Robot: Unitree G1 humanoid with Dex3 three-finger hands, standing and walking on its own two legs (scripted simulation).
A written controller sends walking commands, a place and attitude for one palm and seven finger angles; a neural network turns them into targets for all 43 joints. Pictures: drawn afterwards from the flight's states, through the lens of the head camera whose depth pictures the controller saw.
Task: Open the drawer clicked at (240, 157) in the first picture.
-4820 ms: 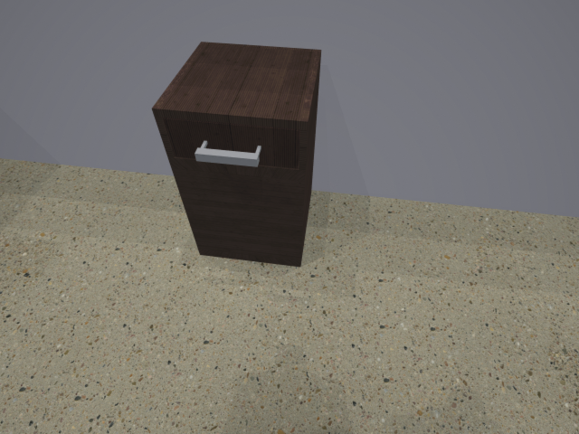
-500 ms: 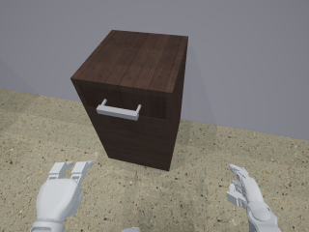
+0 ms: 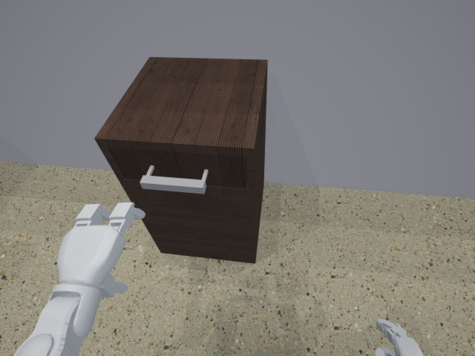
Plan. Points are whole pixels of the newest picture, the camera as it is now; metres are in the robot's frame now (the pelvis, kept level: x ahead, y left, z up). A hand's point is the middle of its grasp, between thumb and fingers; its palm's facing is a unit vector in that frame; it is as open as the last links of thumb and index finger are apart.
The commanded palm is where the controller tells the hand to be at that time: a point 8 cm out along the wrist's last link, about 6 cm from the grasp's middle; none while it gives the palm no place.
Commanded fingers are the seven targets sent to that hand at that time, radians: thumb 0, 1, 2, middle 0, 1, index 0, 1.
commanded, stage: raise the hand with hooked fingers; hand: left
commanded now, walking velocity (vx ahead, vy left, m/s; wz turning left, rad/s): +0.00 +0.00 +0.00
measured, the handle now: (175, 177) +0.58 +0.24 -0.14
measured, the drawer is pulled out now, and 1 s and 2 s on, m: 0.00 0.00 0.00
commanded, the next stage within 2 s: move the hooked fingers above the handle in 0.82 s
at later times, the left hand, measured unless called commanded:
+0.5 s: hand (88, 214) +0.30 +0.27 +0.10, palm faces -0.01 -0.08 -1.00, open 13.8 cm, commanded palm +0.28 +0.27 +0.15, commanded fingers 0.00 -0.50 0.30 -0.30 -1.20 -0.30 -1.20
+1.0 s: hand (107, 217) +0.31 +0.25 +0.08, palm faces -0.03 -0.10 -0.99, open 13.9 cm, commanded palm +0.30 +0.25 +0.14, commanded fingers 0.00 -0.50 0.30 -0.30 -1.20 -0.30 -1.20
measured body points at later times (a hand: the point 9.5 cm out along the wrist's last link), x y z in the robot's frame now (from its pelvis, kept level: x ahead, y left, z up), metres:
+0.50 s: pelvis +0.00 +0.03 +0.02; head +0.01 +0.00 +0.47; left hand +0.30 +0.27 +0.15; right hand +0.19 -0.18 -0.09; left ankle +0.01 +0.11 -0.72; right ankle -0.01 -0.11 -0.72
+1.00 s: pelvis +0.01 +0.00 +0.02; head +0.03 -0.03 +0.47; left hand +0.30 +0.25 +0.14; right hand +0.18 -0.23 -0.10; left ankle +0.01 +0.11 -0.72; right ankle -0.01 -0.11 -0.72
